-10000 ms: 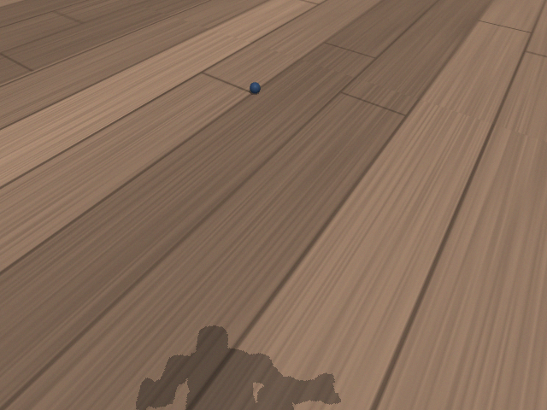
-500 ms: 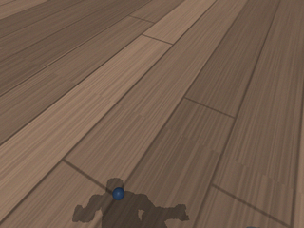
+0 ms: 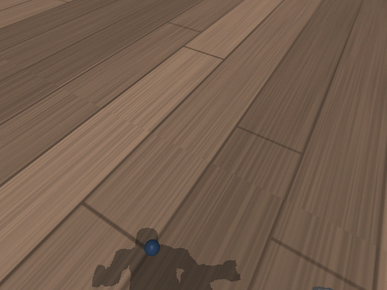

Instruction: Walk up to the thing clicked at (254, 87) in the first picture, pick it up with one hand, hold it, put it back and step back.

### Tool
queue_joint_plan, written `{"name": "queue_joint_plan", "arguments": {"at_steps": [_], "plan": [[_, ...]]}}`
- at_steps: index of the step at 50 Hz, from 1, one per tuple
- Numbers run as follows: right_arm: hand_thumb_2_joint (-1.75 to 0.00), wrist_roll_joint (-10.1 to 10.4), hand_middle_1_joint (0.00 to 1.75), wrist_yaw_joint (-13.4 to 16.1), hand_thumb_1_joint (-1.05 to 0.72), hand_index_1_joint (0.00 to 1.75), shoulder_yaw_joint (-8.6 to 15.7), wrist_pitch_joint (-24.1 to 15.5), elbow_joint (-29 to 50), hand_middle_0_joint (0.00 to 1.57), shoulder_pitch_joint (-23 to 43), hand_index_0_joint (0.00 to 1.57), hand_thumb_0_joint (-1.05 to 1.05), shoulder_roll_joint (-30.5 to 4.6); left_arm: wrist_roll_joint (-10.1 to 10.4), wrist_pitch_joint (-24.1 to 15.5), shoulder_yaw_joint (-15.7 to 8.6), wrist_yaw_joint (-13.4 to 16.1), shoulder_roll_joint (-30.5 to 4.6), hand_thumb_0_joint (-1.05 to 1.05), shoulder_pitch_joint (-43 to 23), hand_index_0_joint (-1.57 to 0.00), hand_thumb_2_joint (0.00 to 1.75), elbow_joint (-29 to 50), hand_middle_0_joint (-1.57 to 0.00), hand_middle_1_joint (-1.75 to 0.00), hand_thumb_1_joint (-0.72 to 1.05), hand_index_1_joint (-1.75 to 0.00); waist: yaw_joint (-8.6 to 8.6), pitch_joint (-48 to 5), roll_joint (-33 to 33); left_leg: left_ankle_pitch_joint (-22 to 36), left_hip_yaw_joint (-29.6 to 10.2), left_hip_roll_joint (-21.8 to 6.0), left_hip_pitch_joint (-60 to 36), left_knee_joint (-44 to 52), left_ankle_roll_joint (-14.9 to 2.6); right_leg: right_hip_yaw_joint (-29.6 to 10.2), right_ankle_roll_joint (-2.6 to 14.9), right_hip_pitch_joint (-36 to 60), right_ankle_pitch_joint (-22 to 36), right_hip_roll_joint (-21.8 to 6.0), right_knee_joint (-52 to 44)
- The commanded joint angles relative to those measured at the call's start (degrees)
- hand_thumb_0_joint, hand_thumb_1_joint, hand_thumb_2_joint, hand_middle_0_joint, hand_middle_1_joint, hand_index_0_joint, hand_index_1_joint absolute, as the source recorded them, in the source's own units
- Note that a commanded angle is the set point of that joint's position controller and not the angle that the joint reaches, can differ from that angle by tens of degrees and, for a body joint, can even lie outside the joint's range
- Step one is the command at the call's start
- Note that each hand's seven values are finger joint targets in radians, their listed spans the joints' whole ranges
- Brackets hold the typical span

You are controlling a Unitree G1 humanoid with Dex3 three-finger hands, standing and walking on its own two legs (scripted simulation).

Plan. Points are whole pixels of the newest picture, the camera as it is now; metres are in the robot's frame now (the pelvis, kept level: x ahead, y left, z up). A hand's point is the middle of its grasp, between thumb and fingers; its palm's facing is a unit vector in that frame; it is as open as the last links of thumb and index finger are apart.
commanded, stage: walk up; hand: left
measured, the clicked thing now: (152, 247) +0.41 +0.19 -0.74
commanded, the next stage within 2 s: stand in 0.36 s
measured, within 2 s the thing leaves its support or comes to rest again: neither
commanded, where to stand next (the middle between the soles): +0.02 +0.02 m, yaw -1 degrees
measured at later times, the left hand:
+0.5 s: hand out of the picture +0.08 +0.26 -0.15, palm faces -0.03 -0.94 -0.35, open 7.3 cm
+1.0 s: hand out of the picture +0.10 +0.25 -0.15, palm faces -0.03 -0.94 -0.35, open 7.3 cm
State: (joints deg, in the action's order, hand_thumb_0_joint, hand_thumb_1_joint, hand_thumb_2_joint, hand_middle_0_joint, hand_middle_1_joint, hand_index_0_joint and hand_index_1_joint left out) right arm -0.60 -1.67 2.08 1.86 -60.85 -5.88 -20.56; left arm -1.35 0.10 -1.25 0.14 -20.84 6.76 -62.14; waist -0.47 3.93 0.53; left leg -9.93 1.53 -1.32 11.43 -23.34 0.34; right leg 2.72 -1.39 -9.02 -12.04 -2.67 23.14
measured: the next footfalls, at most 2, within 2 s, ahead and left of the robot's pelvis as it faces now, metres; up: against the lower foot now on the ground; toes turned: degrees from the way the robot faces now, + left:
none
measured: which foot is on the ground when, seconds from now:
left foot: down 0.00-1.00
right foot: down 0.00-1.00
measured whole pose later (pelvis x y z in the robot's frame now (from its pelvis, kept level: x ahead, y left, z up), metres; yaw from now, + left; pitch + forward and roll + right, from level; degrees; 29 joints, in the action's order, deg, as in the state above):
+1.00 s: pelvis +0.03 -0.01 +0.01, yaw +0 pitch -2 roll +0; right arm -0.8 -0.3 0.2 -0.3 -64.3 -6.1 -20.1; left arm -1.0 -0.6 0.0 -0.1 -20.3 7.4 -63.8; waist 0.0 2.4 0.3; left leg -10.2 1.5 -2.2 6.6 -18.7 1.4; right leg 2.9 -1.0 -3.8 -11.8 -1.7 17.6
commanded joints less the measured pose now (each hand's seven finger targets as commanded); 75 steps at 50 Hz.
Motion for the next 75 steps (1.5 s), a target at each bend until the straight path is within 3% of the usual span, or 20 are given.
{"name": "queue_joint_plan", "arguments": {"at_steps": [1,17,18,19,20,22,23,31,34,47,63,71,75], "plan": [[-0.9,0.2,0.3,0.7,-0.9,0.3,2.7,-1.3,3.7,0.2,2.1,0.2,0.0,-12.8,0.1,-1.5,-2.7,0.7,-12.8,0.0,-2.2,-0.2,0.9,4.2,-0.2,-0.3,0.9,-0.3,0.57,-5.4,-0.3,2.0,-6.6,-5.6,-2.1,4.3,-2.63,-5.7,3.64,-0.3,3.4,-5.6,-4.4],[-0.9,0.2,0.3,0.6,-0.9,0.3,2.3,-1.4,3.8,0.2,2.1,0.2,0.0,-12.2,0.3,-1.5,-2.8,0.7,-12.8,0.0,-3.2,-0.2,0.9,4.4,-0.2,-0.3,0.9,-0.3,0.44,-6.3,-0.3,5.1,-6.8,-5.6,-2.5,3.8,-2.15,-5.2,3.59,0.8,5.1,-5.7,-4.2],[-0.9,-0.2,0.3,1.0,-0.9,0.3,1.0,-2.2,2.6,0.2,1.8,0.2,0.0,-10.5,0.5,-1.4,-1.6,0.2,-10.6,0.0,-2.2,-0.2,0.9,3.0,-0.2,-0.3,0.9,-0.3,0.63,-8.9,-1.4,0.2,-7.6,-6.7,-4.6,7.2,-2.08,-5.2,2.81,1.1,-2.1,-5.6,-6.7],[-0.9,-0.5,0.3,1.2,-0.9,0.3,1.2,-2.6,2.7,0.2,2.5,0.2,0.0,-11.4,0.2,-1.3,-1.5,0.0,-10.5,0.0,-2.9,-0.2,0.9,3.2,-0.2,-0.3,0.9,-0.3,0.65,-6.4,-0.5,-2.3,-8.1,-6.7,-3.5,8.0,-1.89,-5.1,2.49,0.3,-3.4,-5.0,-7.2],[-0.9,-0.5,0.3,1.4,-0.9,0.3,1.2,-2.7,2.1,0.2,2.3,0.2,0.0,-12.0,0.3,-1.4,-1.6,-0.1,-10.9,0.0,-3.2,-0.2,0.9,3.1,-0.2,-0.3,0.9,-0.3,0.77,-5.6,0.1,-3.3,-7.9,-6.7,-2.5,8.2,-2.0,-5.4,2.5,1.2,-2.4,-5.3,-7.2],[-0.9,-0.4,0.3,1.4,-0.9,0.3,1.1,-3.1,1.8,0.2,2.8,0.2,0.0,-12.0,0.3,-1.8,-1.5,-0.1,-11.3,0.0,-2.6,-0.2,0.9,2.6,-0.2,-0.3,0.9,-0.3,0.39,-5.2,0.5,2.1,-7.4,-6.7,-2.8,7.8,-1.86,-5.2,2.34,2.1,1.1,-5.7,-7.2],[-0.9,-0.3,0.3,1.5,-0.9,0.3,1.0,-3.2,1.2,0.2,1.8,0.2,0.0,-11.8,0.5,-1.8,-1.6,-0.1,-11.7,0.0,-2.1,-0.2,0.9,2.2,-0.2,-0.3,0.9,-0.3,0.64,-3.9,0.1,1.8,-7.3,-6.5,-2.3,8.4,-1.54,-5.4,2.27,1.7,0.4,-5.6,-7.6],[-0.9,-0.1,0.3,1.7,-0.9,0.3,0.8,-3.8,0.3,0.2,2.1,0.2,0.0,-11.8,0.5,-2.3,-1.4,0.0,-11.5,0.0,-1.1,-0.2,0.9,1.7,-0.2,-0.3,0.9,-0.3,0.46,-5.3,-0.6,9.3,-6.3,-6.7,-6.1,7.0,-1.35,-5.0,1.89,3.0,7.0,-5.7,-7.8],[-0.9,-0.1,0.3,1.9,-0.9,0.3,0.8,-3.6,0.1,0.2,1.7,0.2,0.0,-11.6,0.3,-2.1,-1.4,0.1,-11.6,0.0,-1.4,-0.2,0.9,1.8,-0.2,-0.3,0.9,-0.3,0.86,-4.8,-0.2,7.1,-5.8,-6.4,-5.5,6.9,-1.17,-5.2,1.88,3.1,6.6,-5.9,-8.4],[-0.9,-0.1,0.3,2.0,-0.9,0.3,0.5,-3.5,-0.1,0.2,1.9,0.2,0.0,-11.6,0.6,-2.1,-1.3,0.4,-11.6,0.0,-0.9,-0.2,0.9,1.8,-0.2,-0.3,0.9,-0.3,0.71,-6.0,-1.1,13.0,-5.1,-6.9,-7.4,6.0,-0.85,-4.6,1.81,4.6,13.3,-5.9,-7.7],[-0.9,0.0,0.3,2.1,-0.9,0.3,0.2,-3.3,-0.1,0.2,2.4,0.2,0.0,-11.8,0.7,-1.9,-1.3,0.4,-11.5,0.0,-1.7,-0.2,0.9,2.0,-0.2,-0.3,0.9,-0.3,0.81,-4.7,-0.5,10.2,-4.7,-6.7,-6.6,7.0,-0.64,-5.0,2.07,4.3,11.2,-5.7,-8.9],[-0.9,0.0,0.3,2.2,-0.9,0.3,0.2,-3.5,0.0,0.2,2.1,0.2,0.0,-11.7,0.6,-2.0,-1.4,0.4,-11.6,0.0,-1.6,-0.2,0.9,2.2,-0.2,-0.3,0.9,-0.3,0.57,-6.7,0.2,13.3,-4.6,-7.2,-7.7,6.5,-0.94,-5.0,2.19,5.9,14.5,-6.0,-7.8],[-0.9,0.0,0.3,2.3,-0.9,0.3,0.2,-3.5,0.0,0.2,2.4,0.2,0.0,-11.8,0.6,-1.8,-1.4,0.5,-11.7,0.0,-1.2,-0.2,0.9,2.1,-0.2,-0.3,0.9,-0.3,0.46,-6.1,-0.4,13.2,-4.5,-7.3,-8.3,6.5,-0.85,-4.7,2.11,4.7,13.5,-5.7,-7.8]]}}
